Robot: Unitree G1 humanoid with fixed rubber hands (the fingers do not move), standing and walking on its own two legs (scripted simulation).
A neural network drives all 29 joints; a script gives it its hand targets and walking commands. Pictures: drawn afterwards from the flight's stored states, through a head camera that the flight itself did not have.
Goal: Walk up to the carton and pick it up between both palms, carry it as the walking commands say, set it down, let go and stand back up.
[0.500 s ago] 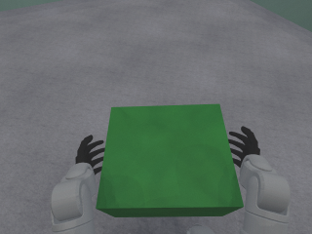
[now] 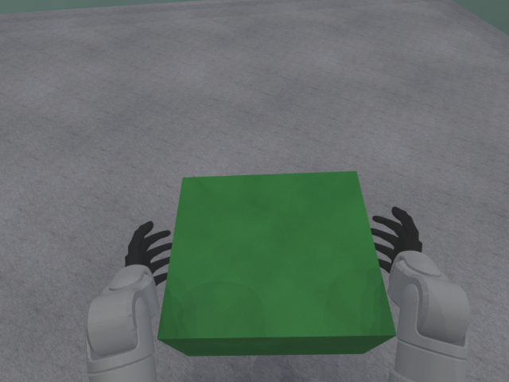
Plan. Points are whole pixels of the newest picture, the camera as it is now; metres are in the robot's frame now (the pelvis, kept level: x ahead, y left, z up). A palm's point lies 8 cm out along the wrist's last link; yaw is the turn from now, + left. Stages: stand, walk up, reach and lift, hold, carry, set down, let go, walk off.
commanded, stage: carry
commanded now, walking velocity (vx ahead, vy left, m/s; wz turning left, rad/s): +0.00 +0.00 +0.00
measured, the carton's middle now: (271, 264) +0.31 -0.01 -0.02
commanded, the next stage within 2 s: hold in 1.20 s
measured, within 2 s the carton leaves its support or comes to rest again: neither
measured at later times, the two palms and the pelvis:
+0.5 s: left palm (159, 324) +0.19 +0.13 +0.08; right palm (461, 310) +0.20 -0.24 +0.09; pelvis -0.07 -0.04 +0.01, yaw +2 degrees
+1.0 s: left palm (143, 337) +0.18 +0.15 +0.06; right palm (437, 312) +0.20 -0.22 +0.07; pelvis -0.08 -0.03 +0.00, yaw +2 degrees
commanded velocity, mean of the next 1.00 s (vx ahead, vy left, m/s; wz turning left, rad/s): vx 0.00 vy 0.00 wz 0.00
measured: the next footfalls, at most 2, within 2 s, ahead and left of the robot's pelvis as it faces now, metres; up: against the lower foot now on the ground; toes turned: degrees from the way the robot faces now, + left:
right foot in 0.16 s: +0.04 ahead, -0.13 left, +0.00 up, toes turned +3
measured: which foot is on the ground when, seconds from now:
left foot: down 0.00-1.00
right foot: up 0.00-0.14, down 0.16-1.00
